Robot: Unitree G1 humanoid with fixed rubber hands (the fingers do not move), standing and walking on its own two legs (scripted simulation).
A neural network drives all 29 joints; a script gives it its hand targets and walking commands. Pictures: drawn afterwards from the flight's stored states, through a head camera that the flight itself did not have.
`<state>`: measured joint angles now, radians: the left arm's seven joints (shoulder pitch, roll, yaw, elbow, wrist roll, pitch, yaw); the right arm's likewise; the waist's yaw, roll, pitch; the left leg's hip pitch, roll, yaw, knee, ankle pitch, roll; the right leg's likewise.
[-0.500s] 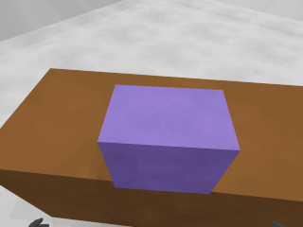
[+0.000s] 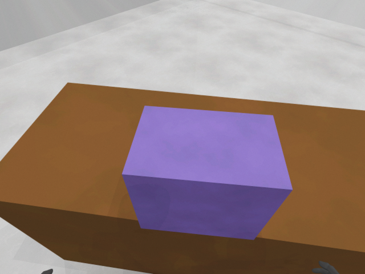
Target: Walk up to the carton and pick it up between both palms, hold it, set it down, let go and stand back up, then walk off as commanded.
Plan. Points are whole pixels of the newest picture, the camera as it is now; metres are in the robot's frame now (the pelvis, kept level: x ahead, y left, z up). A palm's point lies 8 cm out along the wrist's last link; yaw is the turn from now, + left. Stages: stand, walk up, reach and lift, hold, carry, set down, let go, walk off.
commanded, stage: walk up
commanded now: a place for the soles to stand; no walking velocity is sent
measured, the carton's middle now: (201, 176) +0.35 -0.02 +0.03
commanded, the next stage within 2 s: reach and lift in 1.92 s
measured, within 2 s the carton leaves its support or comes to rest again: neither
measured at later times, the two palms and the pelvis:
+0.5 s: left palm out of the picture +0.05 +0.35 -0.09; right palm out of the picture +0.13 -0.27 -0.10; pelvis -0.02 +0.02 +0.01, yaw +1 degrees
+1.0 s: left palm out of the picture +0.08 +0.34 -0.08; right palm out of the picture +0.07 -0.29 -0.09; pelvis -0.03 +0.03 +0.01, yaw -2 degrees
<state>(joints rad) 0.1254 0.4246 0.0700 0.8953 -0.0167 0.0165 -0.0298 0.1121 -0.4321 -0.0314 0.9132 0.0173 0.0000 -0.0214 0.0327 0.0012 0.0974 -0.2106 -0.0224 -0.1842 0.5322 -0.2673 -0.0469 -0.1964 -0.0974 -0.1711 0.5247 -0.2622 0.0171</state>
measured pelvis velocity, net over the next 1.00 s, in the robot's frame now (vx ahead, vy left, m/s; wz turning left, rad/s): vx -0.03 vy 0.03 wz -0.04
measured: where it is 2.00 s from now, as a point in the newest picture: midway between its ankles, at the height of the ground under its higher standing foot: outside the picture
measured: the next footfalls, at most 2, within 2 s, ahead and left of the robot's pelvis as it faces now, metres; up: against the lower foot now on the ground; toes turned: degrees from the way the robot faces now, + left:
none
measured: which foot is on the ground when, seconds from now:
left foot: down 0.00-1.00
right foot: down 0.00-1.00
